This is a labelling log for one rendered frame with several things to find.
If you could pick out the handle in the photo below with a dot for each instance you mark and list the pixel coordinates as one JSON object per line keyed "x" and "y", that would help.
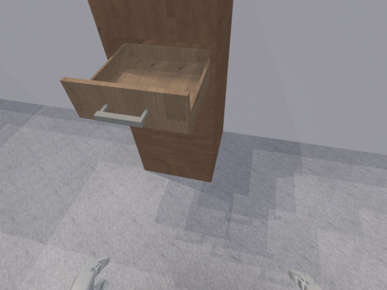
{"x": 128, "y": 120}

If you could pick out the robot right hand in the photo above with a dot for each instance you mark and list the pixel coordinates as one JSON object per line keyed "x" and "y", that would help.
{"x": 304, "y": 281}

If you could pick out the robot left hand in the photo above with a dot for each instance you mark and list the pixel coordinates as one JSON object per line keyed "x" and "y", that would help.
{"x": 85, "y": 280}

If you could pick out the cabinet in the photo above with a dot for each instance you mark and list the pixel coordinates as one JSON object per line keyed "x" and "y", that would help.
{"x": 198, "y": 24}

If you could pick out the drawer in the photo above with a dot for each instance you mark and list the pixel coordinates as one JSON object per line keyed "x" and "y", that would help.
{"x": 170, "y": 82}

